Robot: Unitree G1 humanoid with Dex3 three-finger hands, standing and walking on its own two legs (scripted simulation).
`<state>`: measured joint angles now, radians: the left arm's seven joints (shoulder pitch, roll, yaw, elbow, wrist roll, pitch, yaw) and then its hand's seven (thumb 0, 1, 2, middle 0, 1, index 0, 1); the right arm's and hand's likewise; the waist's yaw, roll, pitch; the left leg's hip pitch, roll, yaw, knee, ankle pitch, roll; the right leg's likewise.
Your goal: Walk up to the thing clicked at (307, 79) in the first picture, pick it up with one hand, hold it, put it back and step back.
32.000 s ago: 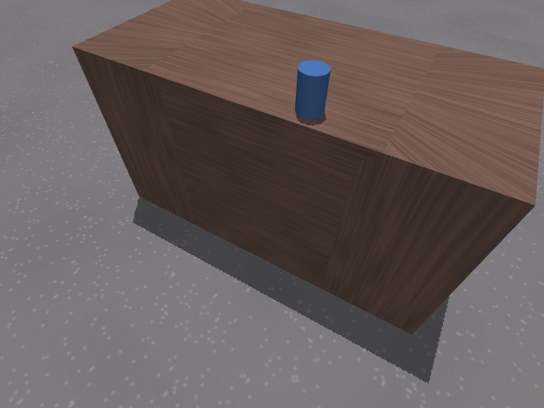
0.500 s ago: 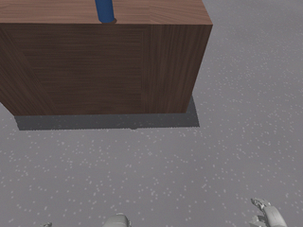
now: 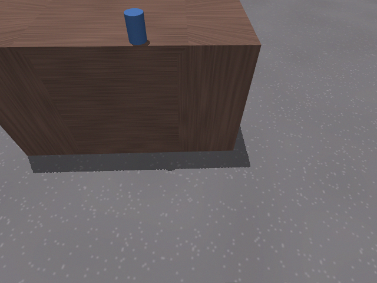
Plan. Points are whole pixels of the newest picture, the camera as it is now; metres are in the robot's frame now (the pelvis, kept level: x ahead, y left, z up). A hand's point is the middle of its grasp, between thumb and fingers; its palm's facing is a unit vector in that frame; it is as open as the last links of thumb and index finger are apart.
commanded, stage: step back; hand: left
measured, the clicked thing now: (135, 27) +1.05 +0.23 +0.04
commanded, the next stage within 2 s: stand in 0.48 s
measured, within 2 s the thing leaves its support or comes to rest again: neither
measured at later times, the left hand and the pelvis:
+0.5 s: hand out of the picture +0.14 +0.28 -0.16, palm faces +0.05 -0.94 -0.35, open 7.4 cm; pelvis +0.05 +0.01 +0.00, yaw +2 degrees
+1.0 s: hand out of the picture +0.12 +0.26 -0.14, palm faces +0.01 -0.94 -0.35, open 7.4 cm; pelvis +0.04 +0.00 +0.01, yaw +2 degrees
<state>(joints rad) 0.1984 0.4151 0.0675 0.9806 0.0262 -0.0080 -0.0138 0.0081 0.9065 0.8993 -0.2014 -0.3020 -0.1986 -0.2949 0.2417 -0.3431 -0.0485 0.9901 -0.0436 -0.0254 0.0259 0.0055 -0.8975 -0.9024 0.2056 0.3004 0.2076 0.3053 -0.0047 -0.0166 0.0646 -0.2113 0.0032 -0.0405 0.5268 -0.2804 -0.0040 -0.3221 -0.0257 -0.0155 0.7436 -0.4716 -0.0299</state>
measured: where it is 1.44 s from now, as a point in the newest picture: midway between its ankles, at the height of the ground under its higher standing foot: outside the picture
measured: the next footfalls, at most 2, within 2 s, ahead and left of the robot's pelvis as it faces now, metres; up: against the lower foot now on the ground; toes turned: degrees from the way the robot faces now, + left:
left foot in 0.34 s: +0.09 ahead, +0.14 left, +0.00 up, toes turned +2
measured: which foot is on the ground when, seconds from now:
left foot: down 0.00-0.08, up 0.10-0.32, down 0.34-1.00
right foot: down 0.00-1.00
